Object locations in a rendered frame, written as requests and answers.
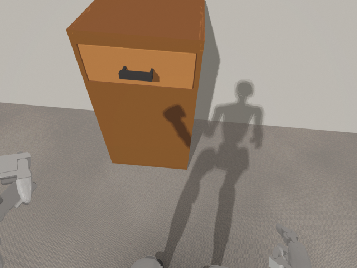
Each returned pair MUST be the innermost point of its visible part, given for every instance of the drawer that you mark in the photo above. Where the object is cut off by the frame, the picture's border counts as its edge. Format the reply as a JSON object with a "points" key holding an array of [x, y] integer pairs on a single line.
{"points": [[170, 68]]}

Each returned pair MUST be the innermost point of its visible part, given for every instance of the cabinet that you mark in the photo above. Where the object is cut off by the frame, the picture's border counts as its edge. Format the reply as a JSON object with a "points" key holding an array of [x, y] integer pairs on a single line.
{"points": [[143, 124]]}

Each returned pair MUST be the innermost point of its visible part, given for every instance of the handle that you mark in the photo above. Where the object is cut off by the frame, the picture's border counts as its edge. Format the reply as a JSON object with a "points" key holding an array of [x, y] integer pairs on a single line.
{"points": [[136, 75]]}

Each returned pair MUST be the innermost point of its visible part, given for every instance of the robot right hand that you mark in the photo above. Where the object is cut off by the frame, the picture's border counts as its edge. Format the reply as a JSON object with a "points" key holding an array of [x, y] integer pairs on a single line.
{"points": [[295, 256]]}

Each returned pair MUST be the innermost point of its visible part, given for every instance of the robot left hand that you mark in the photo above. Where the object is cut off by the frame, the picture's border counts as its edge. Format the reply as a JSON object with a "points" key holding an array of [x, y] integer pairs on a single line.
{"points": [[14, 170]]}

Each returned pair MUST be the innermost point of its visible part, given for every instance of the left robot shin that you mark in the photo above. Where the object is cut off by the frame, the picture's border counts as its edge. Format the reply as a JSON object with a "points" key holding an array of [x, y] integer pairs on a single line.
{"points": [[152, 257]]}

